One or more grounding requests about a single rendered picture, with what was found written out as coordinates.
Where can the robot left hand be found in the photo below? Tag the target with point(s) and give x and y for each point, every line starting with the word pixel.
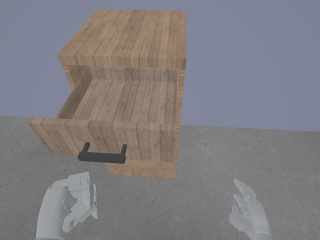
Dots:
pixel 53 219

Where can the robot right hand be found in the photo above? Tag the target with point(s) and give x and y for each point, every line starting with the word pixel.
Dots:
pixel 253 219

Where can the handle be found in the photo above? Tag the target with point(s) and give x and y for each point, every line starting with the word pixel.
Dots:
pixel 102 157

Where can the cabinet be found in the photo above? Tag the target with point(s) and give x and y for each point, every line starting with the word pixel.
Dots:
pixel 132 39

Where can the drawer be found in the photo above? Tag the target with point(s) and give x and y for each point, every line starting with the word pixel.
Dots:
pixel 112 106

